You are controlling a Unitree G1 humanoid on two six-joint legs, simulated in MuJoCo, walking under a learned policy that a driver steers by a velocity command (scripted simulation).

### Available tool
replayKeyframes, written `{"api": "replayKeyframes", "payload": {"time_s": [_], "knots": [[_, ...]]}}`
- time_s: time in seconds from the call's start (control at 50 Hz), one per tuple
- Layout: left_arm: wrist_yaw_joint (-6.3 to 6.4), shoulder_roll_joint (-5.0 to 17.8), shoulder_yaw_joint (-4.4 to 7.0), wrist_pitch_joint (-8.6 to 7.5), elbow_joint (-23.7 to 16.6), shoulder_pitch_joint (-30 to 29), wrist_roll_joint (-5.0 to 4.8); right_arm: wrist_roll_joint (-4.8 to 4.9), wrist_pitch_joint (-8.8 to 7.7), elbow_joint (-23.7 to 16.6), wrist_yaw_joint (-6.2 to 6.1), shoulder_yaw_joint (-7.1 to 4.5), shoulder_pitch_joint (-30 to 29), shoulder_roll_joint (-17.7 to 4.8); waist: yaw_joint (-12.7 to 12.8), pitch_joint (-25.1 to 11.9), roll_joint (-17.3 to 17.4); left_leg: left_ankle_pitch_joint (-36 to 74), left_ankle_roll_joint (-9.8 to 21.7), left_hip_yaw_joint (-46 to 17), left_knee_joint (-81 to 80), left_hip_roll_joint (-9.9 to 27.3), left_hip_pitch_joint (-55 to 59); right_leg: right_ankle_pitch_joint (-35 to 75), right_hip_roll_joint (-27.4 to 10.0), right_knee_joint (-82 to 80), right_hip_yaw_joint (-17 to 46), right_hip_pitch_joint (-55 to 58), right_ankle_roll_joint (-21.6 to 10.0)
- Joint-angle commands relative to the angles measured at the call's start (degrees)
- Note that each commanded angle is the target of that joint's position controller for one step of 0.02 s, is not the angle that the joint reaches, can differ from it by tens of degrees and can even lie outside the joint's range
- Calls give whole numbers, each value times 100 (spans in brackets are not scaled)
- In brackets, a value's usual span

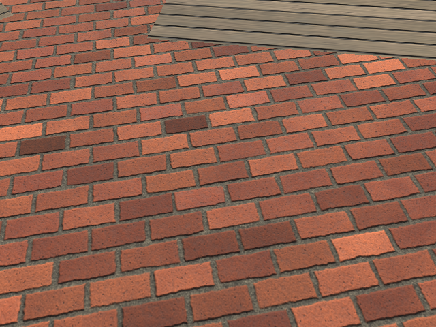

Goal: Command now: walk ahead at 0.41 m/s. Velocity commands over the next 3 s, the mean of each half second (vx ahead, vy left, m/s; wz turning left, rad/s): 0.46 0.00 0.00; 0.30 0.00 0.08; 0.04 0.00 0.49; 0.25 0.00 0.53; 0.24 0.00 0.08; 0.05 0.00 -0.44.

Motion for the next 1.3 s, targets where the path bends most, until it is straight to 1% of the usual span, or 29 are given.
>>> {"api": "replayKeyframes", "payload": {"time_s": [0.02,0.08,0.16,0.2,0.24,0.26,0.28,0.3,0.32,0.34,0.38,0.44,0.52,0.66,0.72,0.78,0.8,0.82,0.84,0.86,0.88,0.9,0.94,1.02,1.18,1.24,1.26,1.28,1.3], "knots": [[80,547,49,62,-192,204,-13,-73,-122,-787,178,29,-992,-91,67,503,-534,801,-58,46,-589,406,-2105,2890,-1499,-1191,1310,1020,-996],[229,861,93,43,-249,21,-28,-127,-119,-1019,244,142,-1523,119,95,591,-566,2161,-292,363,-2496,77,-433,2442,-1044,-1666,531,-299,-832],[232,1084,183,-33,-93,207,-106,-43,-74,-1156,162,-13,-1630,-399,-54,671,-741,2614,-92,120,-3493,-81,149,2729,-1475,-1658,542,199,-679],[216,1172,228,26,-74,146,-51,-66,-50,-1052,109,-139,-1135,-628,-370,210,-872,2318,137,197,-3490,-269,750,4552,-1531,-824,398,685,-501],[232,1073,190,135,-122,116,35,-56,29,-596,10,-345,448,-945,-1125,-757,-789,2106,449,250,-3376,-310,2863,5222,-1166,1283,118,23,-227],[247,686,62,141,-273,334,195,-126,80,-424,-63,-433,1323,-1390,-1209,-1564,350,1790,790,-1383,-3294,982,4496,2662,-693,3331,-37,-1322,-78],[174,-73,-127,27,-223,1249,-3,-224,35,-350,59,-393,1321,-1490,-612,-2393,1911,-228,1665,-4488,-4683,2068,5478,-1285,261,5025,599,-2907,115],[131,687,36,-72,-220,583,-168,-147,6,-399,70,-279,939,-904,-776,-1504,1053,-1135,1376,-4549,-5260,1841,4733,-1107,-90,5571,862,-3505,42],[115,958,119,-115,-433,-127,-265,-112,-17,-431,62,-224,500,-710,-702,-596,553,-851,1143,-3550,-5319,1687,3797,-501,-385,5484,618,-3740,-49],[157,900,101,-137,-497,-407,-203,-163,-47,-464,73,-211,154,-684,-501,-269,-15,-2,1052,-2885,-5407,1490,2953,28,-682,5197,516,-3450,-67],[186,775,133,-59,-466,-318,-75,-317,-116,-442,94,-176,-136,-515,-139,-143,219,891,1015,-2023,-5659,1106,2017,528,-1019,4750,561,-2834,-60],[228,593,115,107,-465,-311,-34,-247,-213,-281,95,-176,-80,-517,0,3,326,1176,1154,-1454,-6020,985,1585,743,-1114,4295,451,-2829,58],[231,627,107,73,-763,-1235,58,-201,-177,-91,-21,-222,339,-723,-263,329,24,1583,1160,-1116,-6192,945,1903,1839,-1171,3027,394,-3636,312],[30,388,-24,-109,-1138,-2507,21,-143,15,269,-114,-199,1087,-816,-770,505,-8,2748,871,-469,-5791,807,2635,2831,-723,990,-10,-3315,287],[-98,474,-4,-178,-1250,-2602,39,-173,171,377,-147,-197,1195,-853,-701,254,232,3928,720,-478,-5084,931,3166,2469,-463,612,-50,-2974,111],[-78,935,177,-222,-889,-1365,130,-151,235,307,-189,-198,857,-902,32,-528,298,5101,330,-371,-3577,615,3249,2974,-227,11,-172,-1267,-272],[-23,1321,249,-223,-748,-659,239,-268,197,149,-200,-99,894,-682,226,-1375,-145,3845,71,-197,-2326,295,2386,5282,-1042,552,511,375,-600],[13,1498,253,-129,-689,-477,287,-312,139,288,-122,127,1955,36,-123,-2258,-1510,-608,-360,-135,-226,-516,329,7007,-2680,954,2299,2555,-1777],[0,1016,174,-38,-684,-234,157,-133,131,526,-105,22,2057,-449,172,-2832,-1122,-1796,-403,-930,495,-529,11,6223,-2758,770,2729,2586,-1903],[11,932,135,17,-767,-645,92,27,164,336,-124,-122,1403,-877,221,-2035,-798,-1564,-405,-923,689,-289,-324,5536,-2463,479,2053,1853,-1609],[50,808,92,49,-816,-1189,74,47,241,194,-197,-133,951,-801,39,-1415,-505,-1189,-465,-686,447,-53,-480,4649,-2179,190,1635,1111,-1358],[71,646,30,49,-819,-1524,95,-50,351,151,-262,-158,742,-746,-78,-881,-371,-903,-537,-653,107,103,-294,4262,-2026,-74,1298,218,-1224],[78,704,61,63,-765,-1972,209,-94,617,152,-346,-174,996,-547,-452,-518,-828,-487,-655,-409,-423,185,602,3366,-1759,-591,757,-1090,-1138],[198,936,174,130,-692,-2145,168,-140,789,-59,-387,-217,903,-446,-470,-519,-841,107,-644,-206,-991,276,763,2550,-1864,-909,275,-1406,-1262],[317,1180,271,409,-507,-2155,31,-145,829,-540,-182,-319,223,-531,-312,-396,-764,391,-321,161,-2393,243,1044,1582,-2105,-719,-62,-829,-1013],[300,981,250,509,-343,-1942,-86,-195,802,-444,-142,-442,656,-706,-527,-361,-366,1526,115,127,-4032,0,2002,1084,-1645,427,-576,-1111,-291],[259,655,176,527,-391,-1823,78,-198,788,-528,-240,-590,755,-1294,-362,-269,1075,3145,593,-1541,-4654,1141,2570,-136,-959,2014,-1197,-2164,303],[293,666,179,495,-710,-2258,184,-323,716,-723,-247,-632,602,-1738,-412,-143,1802,3940,1690,-2986,-4851,2087,2553,-1786,-116,3297,-738,-3403,613],[312,878,243,485,-756,-2571,147,-410,578,-746,-205,-582,623,-1473,-598,-382,1068,3614,1793,-2798,-4907,1895,2451,-1736,-193,4075,-7,-3466,545]]}}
